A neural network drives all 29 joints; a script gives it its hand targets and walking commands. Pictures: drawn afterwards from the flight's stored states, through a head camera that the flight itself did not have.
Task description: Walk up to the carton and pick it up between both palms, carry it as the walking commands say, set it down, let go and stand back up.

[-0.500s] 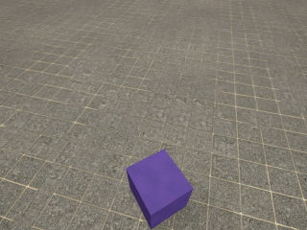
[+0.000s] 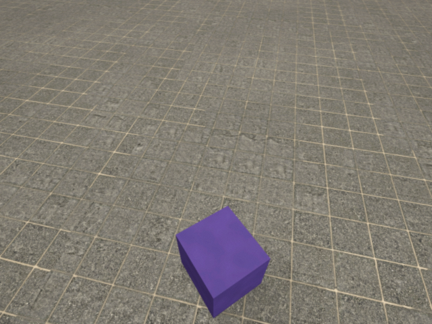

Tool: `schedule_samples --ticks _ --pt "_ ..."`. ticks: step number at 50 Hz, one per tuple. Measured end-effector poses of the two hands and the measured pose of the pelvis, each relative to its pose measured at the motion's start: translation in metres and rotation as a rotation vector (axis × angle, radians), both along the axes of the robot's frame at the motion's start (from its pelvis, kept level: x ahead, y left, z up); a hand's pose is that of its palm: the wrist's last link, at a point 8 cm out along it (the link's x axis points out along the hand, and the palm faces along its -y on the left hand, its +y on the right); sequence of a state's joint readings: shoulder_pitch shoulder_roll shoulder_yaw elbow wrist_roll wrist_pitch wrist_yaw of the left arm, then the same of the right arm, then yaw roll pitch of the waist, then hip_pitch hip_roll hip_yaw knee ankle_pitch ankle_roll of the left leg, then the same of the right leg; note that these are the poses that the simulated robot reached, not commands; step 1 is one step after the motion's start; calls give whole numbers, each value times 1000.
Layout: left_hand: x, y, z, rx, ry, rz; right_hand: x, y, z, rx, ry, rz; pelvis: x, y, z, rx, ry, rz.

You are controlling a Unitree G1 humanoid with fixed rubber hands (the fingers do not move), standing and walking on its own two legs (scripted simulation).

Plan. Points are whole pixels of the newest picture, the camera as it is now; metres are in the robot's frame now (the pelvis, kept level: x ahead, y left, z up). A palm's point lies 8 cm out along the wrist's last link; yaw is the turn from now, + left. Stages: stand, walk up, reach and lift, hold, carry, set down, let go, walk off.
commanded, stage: walk up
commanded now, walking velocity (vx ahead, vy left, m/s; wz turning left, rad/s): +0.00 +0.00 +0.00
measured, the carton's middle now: (220, 260) +0.52 -0.02 -0.64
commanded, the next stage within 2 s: none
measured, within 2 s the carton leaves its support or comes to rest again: neither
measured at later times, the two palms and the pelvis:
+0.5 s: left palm out of the picture -0.03 +0.20 -0.15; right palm out of the picture -0.05 -0.25 -0.14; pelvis -0.01 -0.02 +0.00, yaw +2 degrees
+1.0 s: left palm out of the picture +0.00 +0.06 -0.13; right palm (406, 287) +0.24 -0.40 -0.13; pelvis +0.06 -0.17 +0.00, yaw +18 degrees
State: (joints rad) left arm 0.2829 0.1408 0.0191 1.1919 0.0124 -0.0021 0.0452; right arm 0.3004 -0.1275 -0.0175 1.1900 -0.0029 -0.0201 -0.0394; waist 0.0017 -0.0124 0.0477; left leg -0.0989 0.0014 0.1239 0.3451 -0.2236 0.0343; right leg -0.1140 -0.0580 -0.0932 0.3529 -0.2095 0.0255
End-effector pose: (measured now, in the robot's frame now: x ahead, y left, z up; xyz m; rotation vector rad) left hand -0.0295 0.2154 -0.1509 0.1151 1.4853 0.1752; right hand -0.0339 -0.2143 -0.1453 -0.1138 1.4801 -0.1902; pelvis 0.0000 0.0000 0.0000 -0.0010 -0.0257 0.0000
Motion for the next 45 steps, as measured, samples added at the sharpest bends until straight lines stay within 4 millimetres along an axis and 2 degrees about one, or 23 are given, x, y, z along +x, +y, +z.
schedule_samples --ticks 12,21,23,27,31,35,38,41,45 --pt "-19 -10 2 -9 19 9 -5 -7 0 1 1 13 -6 -5 0 0 3 -1" --pt "-23 -16 2 -7 14 7 -2 -15 -1 -5 -12 16 -9 -11 -1 1 7 -3" --pt "-17 -15 1 -8 3 7 -5 -22 0 -30 -7 20 -10 -15 -2 -4 14 12" --pt "16 -14 4 7 -100 13 -22 -55 15 -100 60 39 -8 -32 1 -26 26 66" --pt "47 -27 9 17 -190 25 -17 -98 27 -149 81 82 -2 -55 3 -39 39 115" --pt "75 -53 12 23 -240 26 8 -146 28 -185 68 119 7 -87 -1 -41 60 150" --pt "86 -75 10 55 -265 42 39 -186 17 -196 41 156 19 -117 -11 -23 73 172" --pt "75 -99 14 81 -235 84 89 -211 10 -191 -23 223 29 -138 -11 -17 78 203" --pt "53 -125 23 96 -188 155 173 -214 11 -149 -165 311 42 -156 -4 2 78 252"
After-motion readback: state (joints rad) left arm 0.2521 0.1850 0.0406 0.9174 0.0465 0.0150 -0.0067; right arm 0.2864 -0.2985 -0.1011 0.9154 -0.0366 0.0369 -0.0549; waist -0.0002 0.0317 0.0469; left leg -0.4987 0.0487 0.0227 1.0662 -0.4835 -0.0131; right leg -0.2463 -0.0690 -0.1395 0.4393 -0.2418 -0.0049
